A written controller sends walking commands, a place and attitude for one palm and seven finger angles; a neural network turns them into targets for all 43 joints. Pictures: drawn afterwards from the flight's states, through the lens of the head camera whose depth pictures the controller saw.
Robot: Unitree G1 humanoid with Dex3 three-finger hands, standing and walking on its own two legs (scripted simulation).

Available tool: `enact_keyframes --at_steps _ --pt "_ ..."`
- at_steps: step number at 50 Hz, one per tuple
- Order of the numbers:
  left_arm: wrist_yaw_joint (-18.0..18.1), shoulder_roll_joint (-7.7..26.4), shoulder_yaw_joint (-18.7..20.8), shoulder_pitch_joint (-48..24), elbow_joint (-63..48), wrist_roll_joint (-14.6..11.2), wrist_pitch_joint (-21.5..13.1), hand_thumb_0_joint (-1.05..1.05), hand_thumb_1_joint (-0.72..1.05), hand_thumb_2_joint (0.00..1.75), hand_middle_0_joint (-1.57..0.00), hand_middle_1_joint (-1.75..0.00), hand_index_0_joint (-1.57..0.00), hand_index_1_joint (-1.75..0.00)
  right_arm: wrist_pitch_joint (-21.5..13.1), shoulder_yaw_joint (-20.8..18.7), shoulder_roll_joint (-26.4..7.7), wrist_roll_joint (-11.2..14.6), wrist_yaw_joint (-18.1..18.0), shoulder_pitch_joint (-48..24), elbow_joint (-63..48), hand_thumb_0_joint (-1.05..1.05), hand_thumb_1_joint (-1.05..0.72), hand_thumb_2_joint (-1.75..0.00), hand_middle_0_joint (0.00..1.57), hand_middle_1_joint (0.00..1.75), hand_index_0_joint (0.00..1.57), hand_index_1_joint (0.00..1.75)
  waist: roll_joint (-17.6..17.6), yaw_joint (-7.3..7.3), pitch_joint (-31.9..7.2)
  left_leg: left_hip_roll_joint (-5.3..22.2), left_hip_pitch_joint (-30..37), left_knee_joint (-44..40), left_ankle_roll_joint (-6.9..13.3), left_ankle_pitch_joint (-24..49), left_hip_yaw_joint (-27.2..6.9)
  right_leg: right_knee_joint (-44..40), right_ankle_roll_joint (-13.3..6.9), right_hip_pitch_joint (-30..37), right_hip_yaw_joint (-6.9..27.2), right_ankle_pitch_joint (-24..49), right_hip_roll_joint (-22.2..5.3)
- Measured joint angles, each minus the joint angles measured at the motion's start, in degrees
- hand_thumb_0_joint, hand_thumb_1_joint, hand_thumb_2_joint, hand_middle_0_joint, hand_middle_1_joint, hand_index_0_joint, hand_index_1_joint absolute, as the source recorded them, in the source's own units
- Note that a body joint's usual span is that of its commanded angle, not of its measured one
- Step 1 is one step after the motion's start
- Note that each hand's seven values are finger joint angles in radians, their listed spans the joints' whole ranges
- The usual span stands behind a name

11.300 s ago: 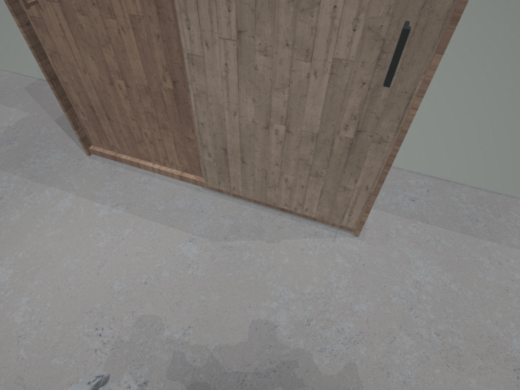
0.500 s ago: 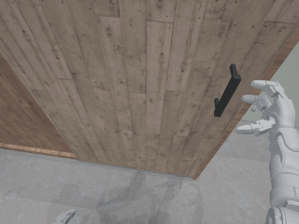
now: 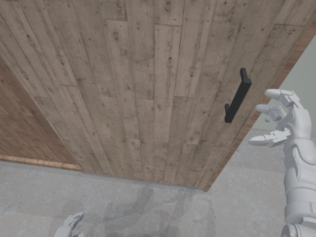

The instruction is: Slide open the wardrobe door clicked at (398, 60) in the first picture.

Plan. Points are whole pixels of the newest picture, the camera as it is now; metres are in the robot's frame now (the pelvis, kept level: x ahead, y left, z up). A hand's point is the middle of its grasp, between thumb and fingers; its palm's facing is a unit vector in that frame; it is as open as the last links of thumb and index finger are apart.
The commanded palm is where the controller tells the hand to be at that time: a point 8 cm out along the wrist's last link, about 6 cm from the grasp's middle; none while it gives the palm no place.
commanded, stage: move the hooked fingers beside the handle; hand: right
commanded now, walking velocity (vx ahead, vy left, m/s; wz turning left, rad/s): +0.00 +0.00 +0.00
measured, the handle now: (235, 97) +0.47 -0.16 +0.11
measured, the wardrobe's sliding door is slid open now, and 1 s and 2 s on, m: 0.00 0.00 0.00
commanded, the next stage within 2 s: feel for the door with the fingertips in 0.06 s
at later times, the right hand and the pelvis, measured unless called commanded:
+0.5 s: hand (251, 117) +0.40 -0.19 +0.10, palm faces +0.08 +1.00 +0.00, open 14.0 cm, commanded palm +0.37 -0.24 +0.11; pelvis +0.00 +0.00 +0.00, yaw +0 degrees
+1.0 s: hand (247, 109) +0.42 -0.19 +0.11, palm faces +0.08 +1.00 -0.01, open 14.0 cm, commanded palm +0.40 -0.23 +0.11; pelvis +0.00 +0.01 +0.00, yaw +0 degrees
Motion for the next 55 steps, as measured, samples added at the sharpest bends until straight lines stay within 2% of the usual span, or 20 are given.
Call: enact_keyframes --at_steps 11,19,26,35,44,55 --pt "0.69 0.43 -0.08 0.07 1.29 -0.1 -0.69 0.01 0.9 0.9 -0.2 -0.3 -0.2 -0.29 -0.16 2.16 -0.38 -0.01 0.05 -3.41 2.08 -0.01 0.51 -0.3 0.3 1.2 0.3 1.2 -0.12 -0.29 0.9 0.33 -0.52 0.52 0.16 0.02 0.9 0.95 0.09 -1.12 0.95 0.17 0.23" --pt "-0.37 0.06 0.14 0.44 1.06 0.04 -0.31 0.01 0.9 0.9 -0.2 -0.3 -0.2 -0.29 0.48 3.58 2.65 -0.38 -2.4 -2.47 0.3 -0.01 0.5 -0.3 0.3 1.2 0.3 1.2 -0.2 0.17 0.0 0.24 -0.69 0.54 0.11 -0.02 0.2 0.29 0.1 -0.68 0.27 0.24 0.21" --pt "-0.39 -0.44 0.14 0.15 0.53 0.23 -0.2 0.01 0.9 0.9 -0.2 -0.3 -0.2 -0.29 -0.2 3.04 3.11 -1.44 -4.89 -1.34 -0.6 -0.01 0.5 -0.3 0.3 1.2 0.3 1.2 -0.06 0.6 0.71 -0.17 -0.58 0.55 0.3 0.03 -0.14 0.26 0.27 -0.36 -0.08 0.15 -0.16" --pt "-0.3 -0.13 0.34 0.08 1.81 0.12 -0.13 0.01 0.9 0.9 -0.2 -0.3 -0.2 -0.29 -0.38 4.61 3.12 -1.68 -5.41 -4.71 1.78 -0.01 0.5 -0.3 0.3 1.2 0.3 1.2 -0.28 0.38 0.71 0.0 -0.87 0.64 0.38 -0.15 0.36 0.39 0.37 -0.89 0.46 0.17 -0.04" --pt "-0.86 -0.07 0.48 0.49 1.27 0.32 0.79 0.01 0.9 0.9 -0.2 -0.3 -0.2 -0.29 -0.69 3.34 2.66 -2.33 -5.84 -6.31 4.36 -0.01 0.5 -0.3 0.3 1.2 0.3 1.2 -0.23 0.96 0.19 -0.19 -1.58 0.96 0.47 -0.31 -0.05 0.35 0.44 -1.25 0.05 0.04 -0.19" --pt "-0.57 0.25 0.49 1.24 2.06 0.25 1.44 0.01 0.9 0.9 -0.2 -0.3 -0.2 -0.29 -2.44 2.91 1.63 -2.43 -4.64 -8.86 8.16 -0.01 0.5 -0.3 0.32 1.22 0.32 1.22 -0.14 1.06 0.46 -0.16 -2.36 1.35 0.5 -0.36 0.34 1.17 0.44 -2.39 0.48 -0.09 -0.21"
